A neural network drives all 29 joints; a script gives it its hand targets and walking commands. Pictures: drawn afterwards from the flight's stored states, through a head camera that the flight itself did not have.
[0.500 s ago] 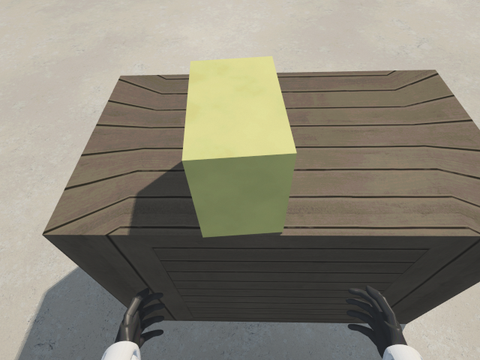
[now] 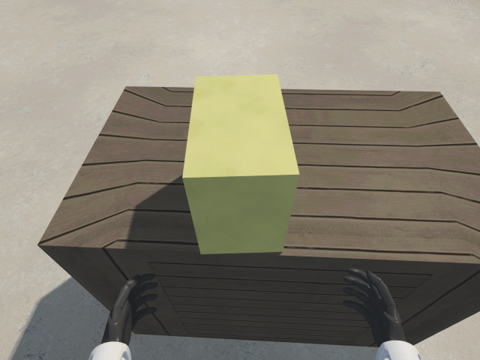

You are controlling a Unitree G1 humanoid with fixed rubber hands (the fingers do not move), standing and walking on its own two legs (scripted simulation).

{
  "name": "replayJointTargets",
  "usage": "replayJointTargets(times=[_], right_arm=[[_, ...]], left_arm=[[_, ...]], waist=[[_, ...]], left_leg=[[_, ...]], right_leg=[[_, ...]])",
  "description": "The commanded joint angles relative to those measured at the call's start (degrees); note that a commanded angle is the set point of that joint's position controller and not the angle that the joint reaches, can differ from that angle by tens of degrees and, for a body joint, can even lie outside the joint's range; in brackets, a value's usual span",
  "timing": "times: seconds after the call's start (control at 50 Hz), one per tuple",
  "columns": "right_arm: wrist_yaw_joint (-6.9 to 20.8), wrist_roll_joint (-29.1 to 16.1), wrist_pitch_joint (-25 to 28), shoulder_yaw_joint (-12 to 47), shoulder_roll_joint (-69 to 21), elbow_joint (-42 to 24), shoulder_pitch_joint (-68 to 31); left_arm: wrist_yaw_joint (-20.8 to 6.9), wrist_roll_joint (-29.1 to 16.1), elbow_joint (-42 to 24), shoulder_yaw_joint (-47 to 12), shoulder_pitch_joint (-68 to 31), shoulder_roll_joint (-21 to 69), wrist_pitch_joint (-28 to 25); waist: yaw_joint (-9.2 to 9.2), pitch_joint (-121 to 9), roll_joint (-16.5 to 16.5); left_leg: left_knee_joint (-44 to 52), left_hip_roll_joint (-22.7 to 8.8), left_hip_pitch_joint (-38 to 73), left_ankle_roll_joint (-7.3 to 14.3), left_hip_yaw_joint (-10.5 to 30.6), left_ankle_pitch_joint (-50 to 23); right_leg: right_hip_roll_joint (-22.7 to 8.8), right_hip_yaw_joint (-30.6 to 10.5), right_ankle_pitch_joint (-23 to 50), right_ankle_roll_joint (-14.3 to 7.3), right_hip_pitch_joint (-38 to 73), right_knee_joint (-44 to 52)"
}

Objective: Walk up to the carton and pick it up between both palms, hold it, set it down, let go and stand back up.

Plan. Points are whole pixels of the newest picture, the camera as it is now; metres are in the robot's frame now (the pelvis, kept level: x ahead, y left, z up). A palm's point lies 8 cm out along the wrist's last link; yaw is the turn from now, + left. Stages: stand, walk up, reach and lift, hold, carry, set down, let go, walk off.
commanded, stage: reach and lift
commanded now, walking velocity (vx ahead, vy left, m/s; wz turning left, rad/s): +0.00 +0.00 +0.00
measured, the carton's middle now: (239, 164) +0.46 +0.02 +0.05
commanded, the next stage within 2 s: none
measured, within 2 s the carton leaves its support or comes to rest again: neither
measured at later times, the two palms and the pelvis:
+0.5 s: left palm (138, 270) +0.24 +0.17 +0.05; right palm (391, 277) +0.22 -0.21 +0.05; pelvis -0.03 +0.00 +0.00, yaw -1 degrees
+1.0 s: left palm (125, 216) +0.30 +0.19 +0.11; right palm (378, 212) +0.30 -0.20 +0.10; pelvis -0.02 -0.01 +0.00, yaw +0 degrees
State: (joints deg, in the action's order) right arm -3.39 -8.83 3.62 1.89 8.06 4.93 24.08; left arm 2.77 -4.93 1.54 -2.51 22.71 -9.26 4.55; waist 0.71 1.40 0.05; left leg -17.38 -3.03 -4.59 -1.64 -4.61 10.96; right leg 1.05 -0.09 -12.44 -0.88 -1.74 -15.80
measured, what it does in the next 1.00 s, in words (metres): stands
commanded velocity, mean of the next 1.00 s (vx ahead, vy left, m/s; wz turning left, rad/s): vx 0.00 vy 0.00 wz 0.00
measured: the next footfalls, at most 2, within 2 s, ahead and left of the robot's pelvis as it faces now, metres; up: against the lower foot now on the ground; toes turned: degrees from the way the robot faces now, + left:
none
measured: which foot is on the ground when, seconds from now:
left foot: down 0.00-1.00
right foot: down 0.00-1.00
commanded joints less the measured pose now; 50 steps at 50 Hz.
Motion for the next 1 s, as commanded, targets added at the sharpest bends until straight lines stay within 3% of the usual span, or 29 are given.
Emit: replayJointTargets(times=[0.0, 0.2, 0.34, 0.46, 0.6, 0.84, 0.98], right_arm=[[-0.32, -0.77, 2.95, -1.95, 4.25, -11.10, -2.56], [-0.22, -1.78, 1.35, -4.06, 4.94, -12.69, -12.38], [-0.65, -2.63, -3.25, -5.47, 6.96, -11.63, -24.41], [-1.63, -4.36, -8.31, -5.15, 8.22, -11.24, -33.12], [-2.76, -5.87, -11.84, -4.40, 9.28, -8.02, -40.07], [-5.80, -8.02, -14.22, -2.84, 11.23, -10.08, -50.65], [-6.77, -9.51, -16.73, -2.50, 12.76, -6.14, -57.09]], left_arm=[[0.19, -0.76, -12.08, 1.67, -4.04, -3.84, -3.22], [2.15, -2.37, -12.15, 0.55, -15.26, -2.86, -3.09], [3.35, -3.13, -9.93, 0.86, -27.77, -2.79, 3.00], [3.61, -3.24, -11.79, 3.23, -36.05, -2.10, 11.28], [1.86, -0.95, -11.78, 7.93, -41.22, -1.58, 17.69], [-0.47, -0.99, -16.63, 12.03, -48.62, -4.72, 22.74], [-1.21, -1.35, -13.72, 13.04, -55.18, -6.48, 25.59]], waist=[[-0.10, -4.52, -0.18], [-0.04, -5.35, 0.17], [0.10, -6.16, -0.86], [0.23, -10.53, -1.07], [-0.15, -11.78, -0.79], [-1.37, -18.50, -1.34], [-2.58, -19.14, -1.30]], left_leg=[[-1.84, 3.19, 8.75, -0.48, 1.96, -21.27], [-0.46, 1.77, 8.79, 0.46, 2.82, -12.24], [1.48, 1.37, 6.94, 1.64, 3.05, -3.60], [1.51, 1.83, 8.34, 1.64, 2.77, -6.31], [1.34, 2.40, 10.63, 1.35, 1.93, -10.70], [-0.65, 3.50, 10.67, 0.82, 1.25, -16.85], [-1.09, 3.43, 9.97, 1.00, 1.46, -16.91]], right_leg=[[0.06, -2.61, 22.19, 0.98, -8.32, 2.14], [0.52, -2.78, 8.30, 0.01, -12.95, 2.77], [0.18, -3.07, 2.64, 0.29, -12.72, 1.94], [0.62, -2.50, 7.62, 0.92, -10.82, 0.86], [0.99, -1.96, 13.49, 1.60, -7.89, 0.72], [1.19, -1.70, 26.01, 3.20, -3.08, -1.47], [1.09, -1.42, 27.27, 3.60, -2.51, -1.92]])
